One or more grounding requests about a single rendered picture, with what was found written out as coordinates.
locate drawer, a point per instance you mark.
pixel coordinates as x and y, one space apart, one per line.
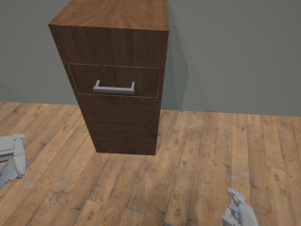
115 76

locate left robot hand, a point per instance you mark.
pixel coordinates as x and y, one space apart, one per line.
13 152

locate right robot hand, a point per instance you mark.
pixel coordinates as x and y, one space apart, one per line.
243 215

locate cabinet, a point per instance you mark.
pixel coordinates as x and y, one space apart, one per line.
118 33

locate handle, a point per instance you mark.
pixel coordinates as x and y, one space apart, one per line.
113 89

